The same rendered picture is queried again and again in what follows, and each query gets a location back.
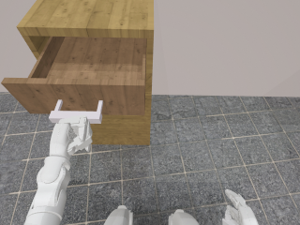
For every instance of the handle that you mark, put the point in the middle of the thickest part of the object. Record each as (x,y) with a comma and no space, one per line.
(92,117)

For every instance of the cabinet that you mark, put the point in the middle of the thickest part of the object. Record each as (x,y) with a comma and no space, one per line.
(99,19)

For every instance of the robot right shin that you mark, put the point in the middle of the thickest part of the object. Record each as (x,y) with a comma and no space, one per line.
(179,211)

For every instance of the robot right hand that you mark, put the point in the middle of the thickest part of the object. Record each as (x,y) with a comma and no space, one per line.
(242,216)

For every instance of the drawer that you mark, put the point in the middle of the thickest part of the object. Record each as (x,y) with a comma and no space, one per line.
(81,71)

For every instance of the robot left hand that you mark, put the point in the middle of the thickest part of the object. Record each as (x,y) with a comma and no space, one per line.
(70,135)

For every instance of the robot left forearm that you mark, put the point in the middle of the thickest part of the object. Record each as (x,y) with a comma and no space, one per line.
(48,205)

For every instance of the robot left thigh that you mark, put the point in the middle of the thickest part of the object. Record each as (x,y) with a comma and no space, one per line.
(120,216)

